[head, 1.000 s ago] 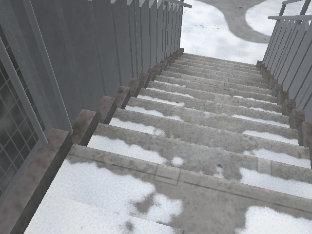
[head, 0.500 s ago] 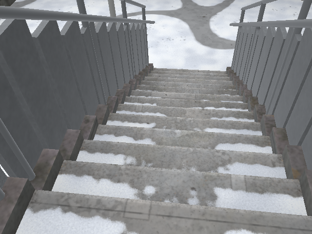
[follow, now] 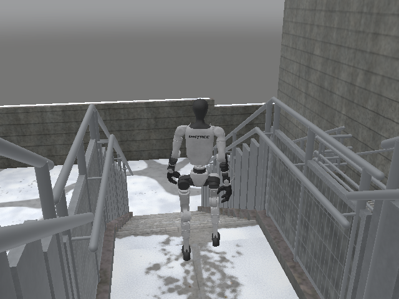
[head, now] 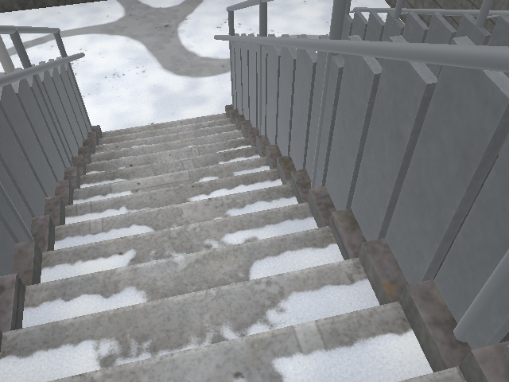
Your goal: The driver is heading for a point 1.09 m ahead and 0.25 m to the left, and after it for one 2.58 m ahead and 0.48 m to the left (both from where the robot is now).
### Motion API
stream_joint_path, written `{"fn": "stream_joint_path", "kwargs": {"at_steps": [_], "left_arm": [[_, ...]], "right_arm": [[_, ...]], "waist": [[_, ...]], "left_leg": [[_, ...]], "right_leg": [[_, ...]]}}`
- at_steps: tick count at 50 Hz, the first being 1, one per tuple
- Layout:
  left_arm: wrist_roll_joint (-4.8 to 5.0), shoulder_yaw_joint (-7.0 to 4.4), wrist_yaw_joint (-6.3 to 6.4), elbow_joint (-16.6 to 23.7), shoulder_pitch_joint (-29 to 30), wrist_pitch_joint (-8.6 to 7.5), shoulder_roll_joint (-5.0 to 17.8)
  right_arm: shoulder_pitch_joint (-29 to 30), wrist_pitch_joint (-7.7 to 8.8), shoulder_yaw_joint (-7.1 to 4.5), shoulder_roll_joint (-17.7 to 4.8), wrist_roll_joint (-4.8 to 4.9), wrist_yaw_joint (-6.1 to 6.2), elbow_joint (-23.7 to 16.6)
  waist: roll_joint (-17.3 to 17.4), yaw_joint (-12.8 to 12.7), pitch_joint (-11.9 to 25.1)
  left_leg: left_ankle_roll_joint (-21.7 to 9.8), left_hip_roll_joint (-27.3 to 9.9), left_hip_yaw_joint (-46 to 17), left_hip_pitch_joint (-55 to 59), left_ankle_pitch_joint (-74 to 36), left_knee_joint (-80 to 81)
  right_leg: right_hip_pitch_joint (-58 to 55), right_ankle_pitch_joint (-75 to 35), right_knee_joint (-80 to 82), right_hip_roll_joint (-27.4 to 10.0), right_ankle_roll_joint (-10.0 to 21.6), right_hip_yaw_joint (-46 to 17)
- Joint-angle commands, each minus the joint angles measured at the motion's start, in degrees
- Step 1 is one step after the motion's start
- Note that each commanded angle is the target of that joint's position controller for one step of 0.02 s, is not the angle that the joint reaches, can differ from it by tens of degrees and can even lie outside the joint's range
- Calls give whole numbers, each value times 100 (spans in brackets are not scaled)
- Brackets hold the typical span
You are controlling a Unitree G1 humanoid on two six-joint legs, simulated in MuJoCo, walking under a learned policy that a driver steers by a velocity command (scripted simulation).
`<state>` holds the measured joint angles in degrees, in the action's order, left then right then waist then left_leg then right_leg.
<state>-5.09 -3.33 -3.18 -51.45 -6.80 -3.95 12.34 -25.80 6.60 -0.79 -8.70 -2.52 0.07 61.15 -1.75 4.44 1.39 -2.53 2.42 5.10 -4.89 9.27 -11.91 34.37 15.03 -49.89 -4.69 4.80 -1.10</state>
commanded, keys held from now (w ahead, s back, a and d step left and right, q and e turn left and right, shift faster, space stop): w+q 0.76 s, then w+e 0.24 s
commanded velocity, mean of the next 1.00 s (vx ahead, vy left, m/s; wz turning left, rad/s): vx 0.50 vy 0.00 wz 0.37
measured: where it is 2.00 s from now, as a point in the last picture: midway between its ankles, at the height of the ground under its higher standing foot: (201, 298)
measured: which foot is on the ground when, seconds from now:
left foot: down 0.00-0.18, up 0.20-0.70, down 0.72-1.00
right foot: up 0.00-0.16, down 0.18-0.74, up 0.76-1.00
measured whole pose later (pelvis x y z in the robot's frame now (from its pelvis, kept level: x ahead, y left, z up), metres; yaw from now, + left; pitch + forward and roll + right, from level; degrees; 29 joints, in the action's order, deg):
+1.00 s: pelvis +0.38 +0.09 -0.03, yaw +25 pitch -1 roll +1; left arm -2.1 -5.5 -1.3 -49.9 -10.9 1.0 15.7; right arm -24.2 5.5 -4.5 -14.0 -0.8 0.4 59.8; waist -0.7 1.4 -1.0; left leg -2.2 0.9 4.2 -11.3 26.9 -39.5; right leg 34.3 -10.4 -49.4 -0.6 3.6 -5.0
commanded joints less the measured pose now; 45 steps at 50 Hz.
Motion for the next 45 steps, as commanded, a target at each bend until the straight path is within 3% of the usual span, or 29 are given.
{"fn": "stream_joint_path", "kwargs": {"at_steps": [1, 5, 7, 8, 9, 10, 11, 12, 14, 16, 19, 21, 24, 25, 26, 28, 31, 32, 34, 35, 36, 37, 38, 39, 40, 41, 43, 44, 45], "left_arm": [[30, 175, -43, 155, -135, 73, -179], [132, 125, 150, 218, 408, 24, 205], [202, 42, 206, 224, 539, -111, 369], [284, -73, 273, 147, 187, -201, 622], [289, -191, 341, -1, -637, -303, 1030], [289, -160, 396, -193, -2005, -318, 1230], [148, -177, 430, -472, -2141, -354, 926], [236, -112, 453, -349, -1456, -386, 643], [429, 166, 500, -252, -1087, -349, -185], [366, 202, 561, -154, -979, -363, -297], [181, 185, 601, -270, -1279, -470, -249], [146, 257, 521, -412, -1685, -475, -211], [22, 247, 404, -601, -1976, -426, 115], [-100, 269, 373, -752, -2216, -424, 117], [-117, 292, 352, -766, -2178, -430, 64], [-228, 345, 358, -828, -2321, -438, 37], [-142, 319, 385, -928, -2367, -450, 180], [550, -29, 338, -705, -2276, -268, 795], [522, -90, 330, -571, -2314, -85, 750], [484, -159, 357, -555, -2294, -27, 855], [536, -250, 364, -464, -1942, 31, 1034], [487, -349, 336, -165, -1467, 41, 1102], [422, -305, 279, 28, -1780, 15, 546], [376, -210, 243, 185, -1728, -35, 419], [494, -225, 275, 167, -1480, -16, 391], [512, -257, 330, 65, -1436, 40, 416], [305, -192, 412, 80, -1187, 309, 297], [247, -209, 397, -57, -1464, 468, 308], [236, -239, 392, -66, -1522, 560, 416]], "right_arm": [[580, 121, -30, -583, -11, -294, -415], [59, 59, -94, -746, 29, -341, -174], [-50, -54, -150, -885, 36, -262, -140], [-54, -60, -163, -853, 0, -214, -155], [93, -11, -64, -463, 30, -172, -318], [-507, 112, 191, 413, -54, -173, -579], [232, 133, -39, -256, -14, -169, -563], [467, 99, -89, -368, -44, -86, -591], [329, -39, -192, -308, -89, -11, -451], [534, -126, -174, 9, -126, -103, -543], [1328, -138, -159, 49, -25, -325, -858], [1586, -143, -197, -92, -83, -452, -1036], [1558, -264, -159, -105, -128, -528, -1110], [1386, -290, -146, -91, -120, -524, -1066], [1407, -298, -154, -196, -95, -515, -1095], [1268, -259, -222, -400, -153, -594, -1092], [1816, -232, -254, -433, -119, -529, -1456], [2315, -554, -340, -682, 159, -285, -1584], [2153, -810, -317, -588, 113, -133, -1576], [1621, -860, -354, -623, 144, -74, -1435], [655, -804, -414, -661, 204, -27, -1110], [-461, -753, -636, -1346, 153, 81, -652], [-271, -665, -666, -1776, 232, 109, -564], [-730, -596, -693, -1872, 459, 105, -492], [-438, -558, -640, -1596, 354, 125, -448], [31, -551, -558, -1281, 226, 91, -512], [555, -454, -482, -1060, 42, 90, -583], [564, -337, -515, -1169, -38, 35, -551], [534, -232, -492, -1128, -1, -13, -543]], "waist": [[521, -548, -281], [484, -447, -182], [485, -458, -46], [459, -599, 182], [-215, -939, 974], [-1647, -1083, 2413], [-900, -1341, 1117], [-323, -1036, 264], [-175, -606, 172], [-74, -395, 91], [-136, -551, -82], [-246, -550, -30], [-230, -424, -80], [-230, -325, -85], [-123, -301, -134], [-80, -390, -153], [-221, -582, -436], [-314, -580, -677], [-517, -673, -410], [-728, -419, -218], [-649, 117, 136], [499, 642, 371], [1816, -17, 303], [1646, 237, 673], [949, 54, 68], [482, -202, -463], [257, -491, -623], [429, -567, -576], [505, -623, -575]], "left_leg": [[-1297, -1415, -1097, -1138, -1856, 644], [-1209, -1678, -1416, -143, -2207, -24], [-981, -1516, -1417, -214, -2086, -563], [-724, -1307, -1332, -669, -2119, -1037], [-313, -702, -878, -1512, -1065, -2473], [121, 133, -604, -3320, 2218, -4392], [-3, -275, -1057, -4408, 2321, -5773], [-154, -661, -1135, -4474, 1558, -6088], [-241, -1000, -1051, -3700, 781, -5767], [-177, -1130, -1018, -3169, 636, -5433], [-134, -1150, -559, -3368, -83, -4489], [-198, -1044, -526, -3454, -527, -4003], [-209, -997, -589, -3404, -890, -3947], [-225, -1117, -870, -3523, -1199, -4465], [-232, -1153, -966, -3813, -1188, -4457], [-201, -1014, -813, -3523, -1185, -4905], [-214, -1078, -875, -3807, -360, -4588], [-316, -731, -220, -3698, -236, -4070], [-439, -183, 394, -2124, 656, -3567], [-543, 73, 539, -1299, 919, -3438], [-677, 311, 567, -157, 519, -2763], [-1027, -305, -419, 1319, -1212, -2196], [-1592, -1298, -2397, 1903, -2944, -1813], [-2078, -1988, -3483, 1661, -2359, -910], [-1949, -2143, -3235, 1056, -1696, -825], [-1723, -2096, -2869, 45, -1451, -1026], [-1388, -1923, -2248, -1293, -855, -926], [-1400, -1850, -2014, -1474, -511, -1042], [-1347, -1781, -1879, -1639, -530, -971]], "right_leg": [[-833, -668, 863, 54, -176, 106], [-663, -1018, 1813, 104, -86, -17], [-1394, -1308, 2350, 251, 70, 134], [-2332, -1648, 2222, 191, 304, 45], [-3902, -2371, 2214, -546, 981, -629], [-6344, -2242, 2945, -2208, 2339, -3077], [-5326, -417, 3517, -2084, 1836, -3551], [-4103, 674, 3787, -1935, 1394, -2766], [-3193, -371, 4112, -1471, 1001, -1593], [-2785, -1693, 4181, -1338, 924, -684], [-2772, -2154, 4422, -1054, 922, 200], [-2914, -3054, 4309, -1044, 915, 406], [-2982, -3729, 4171, -1228, 915, 731], [-3100, -4004, 3979, -1462, 973, 713], [-3293, -3969, 3911, -1528, 957, 792], [-2985, -3098, 3476, -1294, 850, 1057], [-3293, -2456, 3382, -1570, 803, 977], [-3525, -2631, 2850, -1386, 322, 1267], [-2979, -4002, 2047, -1131, 53, 1730], [-2740, -4734, 1267, -1092, 5, 1818], [-2286, -4753, 24, -950, -84, 1862], [-752, -2238, -2147, -501, -391, 1674], [1063, 1703, -3734, 295, -630, 1057], [1323, 1719, -3583, 277, -669, 307], [1276, 1500, -3200, -12, -619, 151], [925, 1313, -2672, -202, -579, 2], [-35, 968, -1868, -205, -478, -263], [-269, 254, -2038, -22, -346, -256], [-297, -72, -1966, 98, -224, -312]]}}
